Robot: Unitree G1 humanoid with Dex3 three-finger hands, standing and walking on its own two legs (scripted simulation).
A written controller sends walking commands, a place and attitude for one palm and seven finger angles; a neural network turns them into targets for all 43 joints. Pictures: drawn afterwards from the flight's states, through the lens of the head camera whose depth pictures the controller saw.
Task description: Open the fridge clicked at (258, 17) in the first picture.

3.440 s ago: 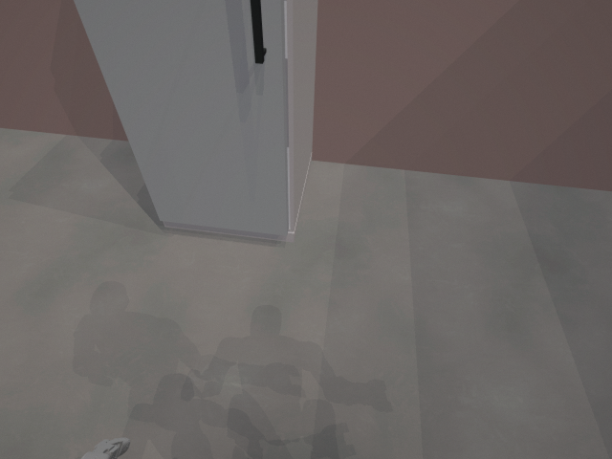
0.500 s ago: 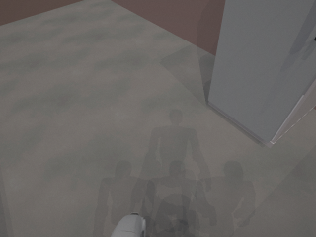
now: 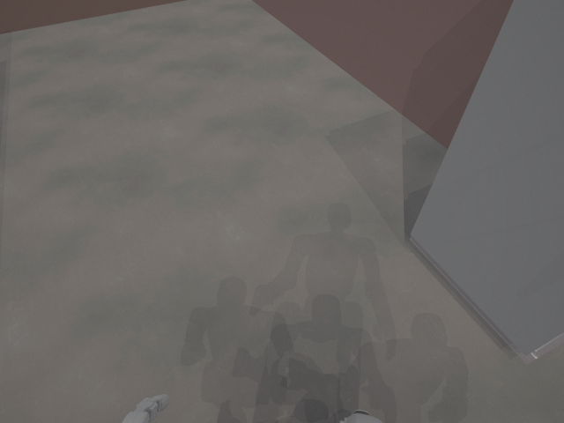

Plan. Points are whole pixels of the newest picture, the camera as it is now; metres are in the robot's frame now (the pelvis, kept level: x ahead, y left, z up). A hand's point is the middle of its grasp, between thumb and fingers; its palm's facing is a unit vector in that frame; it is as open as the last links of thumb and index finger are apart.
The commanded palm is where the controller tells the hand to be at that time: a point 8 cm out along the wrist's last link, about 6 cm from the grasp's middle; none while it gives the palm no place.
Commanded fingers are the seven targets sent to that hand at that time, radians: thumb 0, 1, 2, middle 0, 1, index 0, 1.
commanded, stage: walk to a spot facing it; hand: right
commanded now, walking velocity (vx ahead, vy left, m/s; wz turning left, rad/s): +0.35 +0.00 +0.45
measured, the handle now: out of the picture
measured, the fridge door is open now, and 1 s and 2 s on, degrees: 0 0 0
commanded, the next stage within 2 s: turn to face it in 0.56 s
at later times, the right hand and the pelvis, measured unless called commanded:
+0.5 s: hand (389, 330) +0.32 -0.18 -0.17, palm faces -0.28 +0.95 -0.15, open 7.4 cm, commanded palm none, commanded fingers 0.00 -0.90 -0.90 0.20 0.30 0.20 0.30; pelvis +0.19 -0.03 +0.00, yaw +17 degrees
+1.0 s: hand (358, 271) +0.45 -0.13 -0.17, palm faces -0.27 +0.95 -0.13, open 7.4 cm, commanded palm none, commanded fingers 0.00 -0.90 -0.90 0.20 0.30 0.20 0.30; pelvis +0.29 -0.02 -0.01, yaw +17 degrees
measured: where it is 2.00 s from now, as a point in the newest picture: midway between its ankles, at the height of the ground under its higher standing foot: outside the picture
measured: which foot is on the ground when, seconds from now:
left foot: down 0.00-0.08, up 0.10-0.56, down 0.58-1.00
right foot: up 0.00-0.04, down 0.06-0.58, up 0.60-0.98, down 1.00-1.00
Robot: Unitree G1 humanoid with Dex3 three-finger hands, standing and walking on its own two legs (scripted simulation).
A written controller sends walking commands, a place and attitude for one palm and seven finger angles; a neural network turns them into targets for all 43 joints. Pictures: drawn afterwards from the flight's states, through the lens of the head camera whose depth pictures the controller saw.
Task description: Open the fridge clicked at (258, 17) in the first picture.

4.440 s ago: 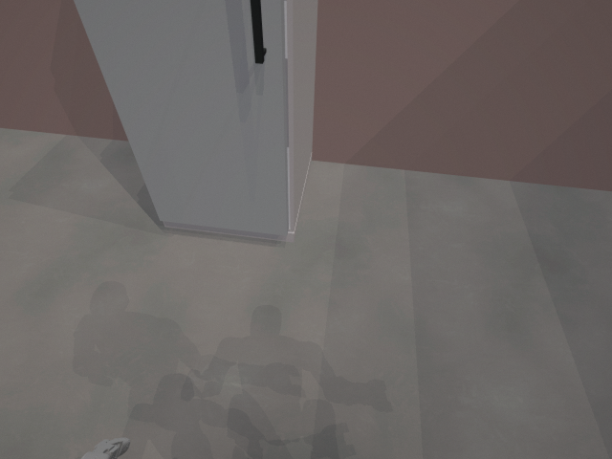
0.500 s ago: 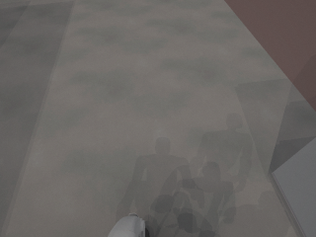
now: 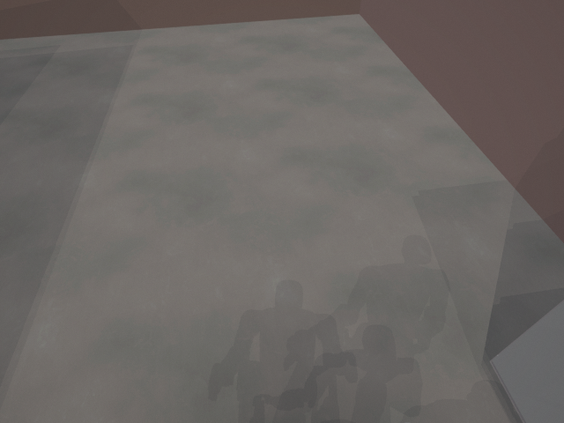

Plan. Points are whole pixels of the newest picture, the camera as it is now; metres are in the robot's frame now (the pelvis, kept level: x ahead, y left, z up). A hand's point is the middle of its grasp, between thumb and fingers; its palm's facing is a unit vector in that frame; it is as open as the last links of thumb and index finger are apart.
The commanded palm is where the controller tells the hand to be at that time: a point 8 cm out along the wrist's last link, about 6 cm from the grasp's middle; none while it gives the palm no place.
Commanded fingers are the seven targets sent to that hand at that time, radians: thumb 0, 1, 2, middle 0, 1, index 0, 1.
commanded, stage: turn to face it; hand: right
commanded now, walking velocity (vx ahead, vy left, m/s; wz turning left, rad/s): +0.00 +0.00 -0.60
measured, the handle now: out of the picture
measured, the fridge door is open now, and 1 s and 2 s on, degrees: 0 0 0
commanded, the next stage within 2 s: none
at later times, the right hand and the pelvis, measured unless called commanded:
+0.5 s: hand out of the picture +0.07 -0.21 -0.14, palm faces +0.23 +0.94 -0.26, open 7.4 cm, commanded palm none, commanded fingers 0.00 -0.90 -0.90 0.20 0.30 0.20 0.30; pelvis -0.01 +0.02 +0.01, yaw -14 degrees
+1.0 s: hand out of the picture -0.12 -0.14 -0.16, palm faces +0.56 +0.79 -0.26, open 7.4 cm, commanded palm none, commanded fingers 0.00 -0.90 -0.90 0.20 0.30 0.20 0.30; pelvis -0.04 +0.05 +0.01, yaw -34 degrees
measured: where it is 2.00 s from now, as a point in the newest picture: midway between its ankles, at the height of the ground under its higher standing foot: outside the picture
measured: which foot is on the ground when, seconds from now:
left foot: down 0.00-0.02, up 0.04-0.54, down 0.56-1.00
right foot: down 0.00-0.56, up 0.58-1.00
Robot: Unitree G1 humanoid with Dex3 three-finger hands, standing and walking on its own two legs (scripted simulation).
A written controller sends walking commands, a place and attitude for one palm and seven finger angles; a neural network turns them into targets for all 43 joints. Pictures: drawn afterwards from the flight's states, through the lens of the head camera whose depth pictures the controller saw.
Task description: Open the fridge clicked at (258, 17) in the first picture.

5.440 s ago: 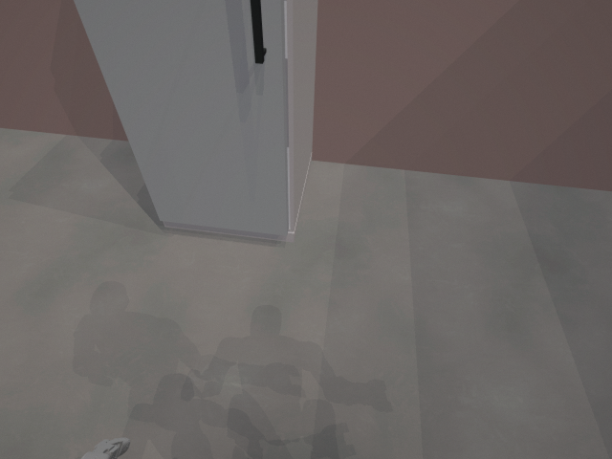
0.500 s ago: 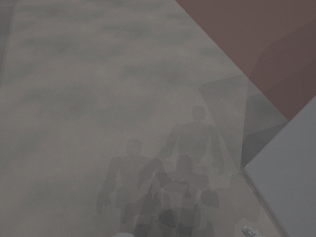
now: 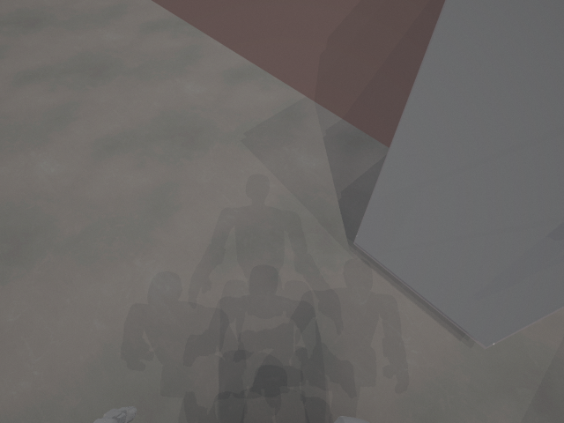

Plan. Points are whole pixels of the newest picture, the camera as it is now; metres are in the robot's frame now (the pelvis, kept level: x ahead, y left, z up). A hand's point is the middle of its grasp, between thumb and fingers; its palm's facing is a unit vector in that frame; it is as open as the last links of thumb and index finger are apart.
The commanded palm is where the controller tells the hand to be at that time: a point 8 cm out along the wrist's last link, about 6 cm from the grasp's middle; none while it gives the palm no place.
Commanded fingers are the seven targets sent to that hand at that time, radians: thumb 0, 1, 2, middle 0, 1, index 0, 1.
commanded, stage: turn to face it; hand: right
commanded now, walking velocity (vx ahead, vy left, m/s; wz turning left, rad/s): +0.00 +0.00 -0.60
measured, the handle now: out of the picture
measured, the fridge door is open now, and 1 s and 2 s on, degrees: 0 0 0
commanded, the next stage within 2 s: take the last steps up to it in 1.14 s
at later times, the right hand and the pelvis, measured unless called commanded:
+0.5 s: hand out of the picture +0.08 -0.23 -0.14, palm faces +0.26 +0.92 -0.29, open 7.4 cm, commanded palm none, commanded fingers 0.00 -0.90 -0.90 0.20 0.30 0.20 0.30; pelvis +0.00 +0.00 +0.00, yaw -16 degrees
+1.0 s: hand out of the picture -0.13 -0.19 -0.18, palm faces +0.57 +0.78 -0.25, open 7.4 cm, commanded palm none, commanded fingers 0.00 -0.90 -0.90 0.20 0.30 0.20 0.30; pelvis -0.03 +0.00 -0.01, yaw -33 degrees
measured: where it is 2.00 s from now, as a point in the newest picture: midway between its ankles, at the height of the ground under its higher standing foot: outside the picture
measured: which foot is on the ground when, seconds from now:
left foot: down 0.00-0.04, up 0.06-0.50, down 0.52-1.00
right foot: up 0.00-0.02, down 0.04-0.52, up 0.54-0.98, down 1.00-1.00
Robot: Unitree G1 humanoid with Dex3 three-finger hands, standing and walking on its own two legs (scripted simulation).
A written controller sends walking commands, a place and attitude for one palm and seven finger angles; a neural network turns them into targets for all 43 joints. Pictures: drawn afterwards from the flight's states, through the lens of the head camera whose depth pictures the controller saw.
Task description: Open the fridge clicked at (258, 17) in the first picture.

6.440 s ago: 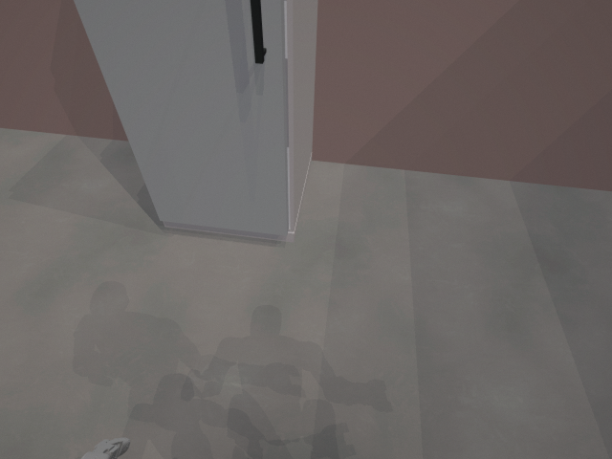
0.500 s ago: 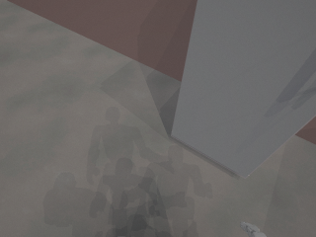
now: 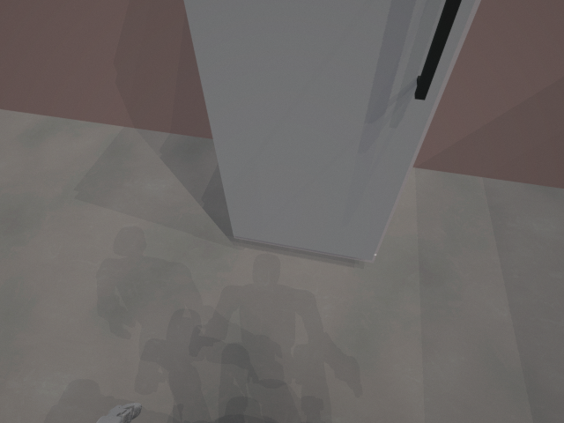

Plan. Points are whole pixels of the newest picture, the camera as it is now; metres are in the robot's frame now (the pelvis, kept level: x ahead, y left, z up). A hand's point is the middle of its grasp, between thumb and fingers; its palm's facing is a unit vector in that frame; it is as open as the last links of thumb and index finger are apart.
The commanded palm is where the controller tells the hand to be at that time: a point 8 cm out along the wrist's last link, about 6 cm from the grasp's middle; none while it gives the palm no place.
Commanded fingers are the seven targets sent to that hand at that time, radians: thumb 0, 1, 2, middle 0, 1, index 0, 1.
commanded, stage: turn to face it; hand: right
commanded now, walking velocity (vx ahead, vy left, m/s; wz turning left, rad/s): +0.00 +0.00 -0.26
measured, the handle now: out of the picture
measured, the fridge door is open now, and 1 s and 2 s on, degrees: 0 0 0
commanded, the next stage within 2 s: take the last steps up to it in 0.14 s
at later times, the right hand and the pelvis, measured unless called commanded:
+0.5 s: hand out of the picture +0.04 -0.18 -0.14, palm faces +0.09 +0.97 -0.24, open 7.4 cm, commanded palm none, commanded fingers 0.00 -0.90 -0.90 0.20 0.30 0.20 0.30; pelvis -0.01 +0.01 +0.01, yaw -5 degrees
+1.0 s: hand out of the picture -0.04 -0.13 -0.16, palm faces +0.26 +0.96 -0.10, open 7.4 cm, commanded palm none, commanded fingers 0.00 -0.90 -0.90 0.20 0.30 0.20 0.30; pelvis +0.13 -0.04 +0.00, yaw -7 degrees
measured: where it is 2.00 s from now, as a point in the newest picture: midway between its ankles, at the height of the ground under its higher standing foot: (302, 408)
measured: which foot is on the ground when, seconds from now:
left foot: down 0.00-0.00, up 0.02-0.46, down 0.48-0.98, up 1.00-1.00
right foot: down 0.00-0.48, up 0.50-0.96, down 0.98-1.00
